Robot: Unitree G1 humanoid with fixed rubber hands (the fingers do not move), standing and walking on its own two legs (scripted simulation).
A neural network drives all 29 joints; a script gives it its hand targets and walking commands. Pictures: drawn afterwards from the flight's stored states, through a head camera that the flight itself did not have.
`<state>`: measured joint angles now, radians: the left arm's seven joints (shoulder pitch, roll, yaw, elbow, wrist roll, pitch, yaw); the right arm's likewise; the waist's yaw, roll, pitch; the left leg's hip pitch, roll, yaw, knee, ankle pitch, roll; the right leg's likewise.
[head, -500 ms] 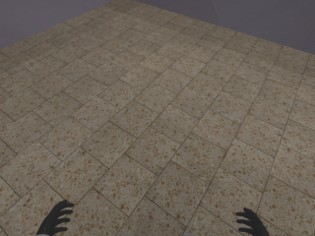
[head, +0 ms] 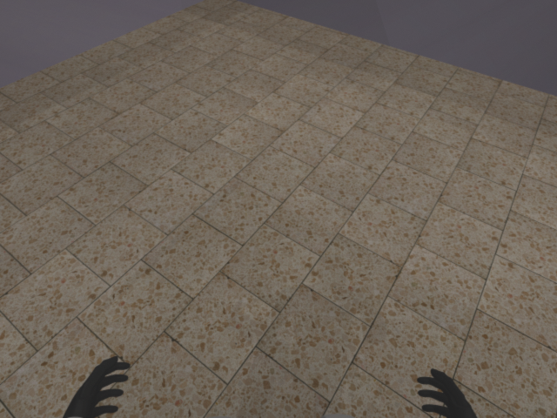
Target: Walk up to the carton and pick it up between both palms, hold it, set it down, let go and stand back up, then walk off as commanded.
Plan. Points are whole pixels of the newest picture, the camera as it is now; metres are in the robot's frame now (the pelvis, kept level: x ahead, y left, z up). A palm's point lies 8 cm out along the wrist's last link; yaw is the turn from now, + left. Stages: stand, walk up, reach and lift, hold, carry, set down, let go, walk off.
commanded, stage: stand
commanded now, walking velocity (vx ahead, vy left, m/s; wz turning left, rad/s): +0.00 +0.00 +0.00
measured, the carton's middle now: out of the picture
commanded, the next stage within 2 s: walk up in 0.42 s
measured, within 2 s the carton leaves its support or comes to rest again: neither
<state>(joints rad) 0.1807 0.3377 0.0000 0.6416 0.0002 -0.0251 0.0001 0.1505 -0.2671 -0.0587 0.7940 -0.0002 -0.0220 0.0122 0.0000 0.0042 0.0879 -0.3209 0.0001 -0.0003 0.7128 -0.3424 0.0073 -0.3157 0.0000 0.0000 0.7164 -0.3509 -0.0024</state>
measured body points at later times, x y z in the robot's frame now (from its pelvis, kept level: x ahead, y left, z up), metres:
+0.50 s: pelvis +0.00 +0.00 +0.00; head +0.01 -0.01 +0.45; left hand +0.15 +0.27 -0.08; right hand +0.13 -0.27 -0.11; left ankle +0.03 +0.12 -0.72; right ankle +0.02 -0.12 -0.72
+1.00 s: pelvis -0.05 -0.08 -0.02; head +0.00 -0.09 +0.42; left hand +0.11 +0.20 -0.12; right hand +0.01 -0.42 -0.13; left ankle +0.00 +0.07 -0.68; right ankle -0.03 -0.17 -0.72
